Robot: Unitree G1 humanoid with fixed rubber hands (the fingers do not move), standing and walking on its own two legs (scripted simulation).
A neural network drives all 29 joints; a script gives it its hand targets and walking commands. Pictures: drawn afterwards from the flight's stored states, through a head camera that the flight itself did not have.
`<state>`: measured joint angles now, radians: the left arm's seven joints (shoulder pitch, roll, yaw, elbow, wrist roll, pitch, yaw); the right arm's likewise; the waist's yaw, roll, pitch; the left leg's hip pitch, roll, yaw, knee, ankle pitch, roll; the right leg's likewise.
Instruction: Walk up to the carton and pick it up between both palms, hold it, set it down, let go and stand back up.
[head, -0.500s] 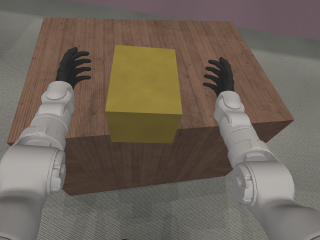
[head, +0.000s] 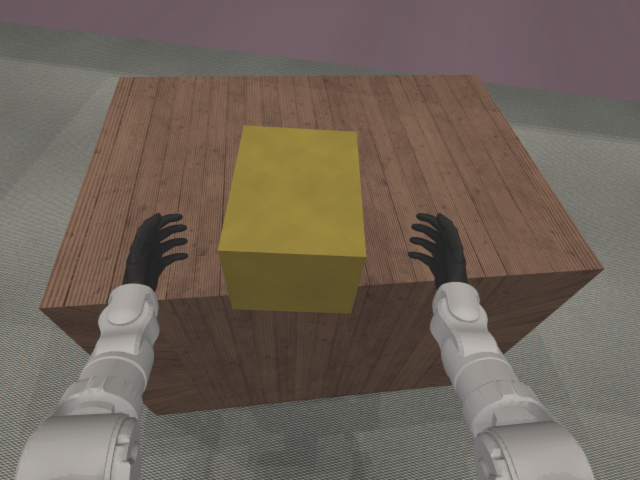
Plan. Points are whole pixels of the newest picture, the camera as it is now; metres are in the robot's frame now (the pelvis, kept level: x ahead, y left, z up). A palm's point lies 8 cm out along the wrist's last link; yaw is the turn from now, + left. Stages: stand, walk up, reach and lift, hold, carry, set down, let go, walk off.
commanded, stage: set down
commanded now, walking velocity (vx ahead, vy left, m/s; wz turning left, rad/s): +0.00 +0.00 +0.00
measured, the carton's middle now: (296, 217) +0.51 +0.02 -0.02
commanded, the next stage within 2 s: none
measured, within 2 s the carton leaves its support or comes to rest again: neither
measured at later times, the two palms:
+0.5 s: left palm (137, 321) +0.31 +0.22 +0.00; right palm (461, 312) +0.31 -0.20 +0.02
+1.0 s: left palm (127, 356) +0.27 +0.23 -0.01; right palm (466, 342) +0.28 -0.20 +0.01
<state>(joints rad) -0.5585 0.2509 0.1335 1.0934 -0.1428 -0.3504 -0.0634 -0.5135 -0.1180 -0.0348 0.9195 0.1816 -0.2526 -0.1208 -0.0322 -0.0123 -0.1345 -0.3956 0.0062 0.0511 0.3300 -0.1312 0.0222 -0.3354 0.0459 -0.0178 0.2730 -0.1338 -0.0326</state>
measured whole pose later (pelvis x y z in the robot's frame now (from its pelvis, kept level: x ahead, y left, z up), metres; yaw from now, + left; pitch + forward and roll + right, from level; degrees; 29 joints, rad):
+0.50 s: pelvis -0.01 +0.00 +0.00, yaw +0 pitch +7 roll -1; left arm -0.36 0.25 0.06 1.04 -0.22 -0.44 -0.05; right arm -0.34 -0.13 0.04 0.88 0.24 -0.34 -0.10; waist -0.02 -0.02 -0.12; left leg -0.35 0.02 0.05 0.39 -0.17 0.02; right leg -0.30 0.05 -0.01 0.34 -0.17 -0.04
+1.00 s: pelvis +0.00 +0.00 +0.00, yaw -1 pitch +3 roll -1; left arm -0.17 0.24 -0.01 0.90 -0.24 -0.45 0.00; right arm -0.19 -0.15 0.05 0.84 0.25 -0.38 -0.08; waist 0.00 -0.02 -0.09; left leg -0.26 0.02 0.07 0.41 -0.20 0.02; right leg -0.20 0.05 0.00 0.34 -0.19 -0.03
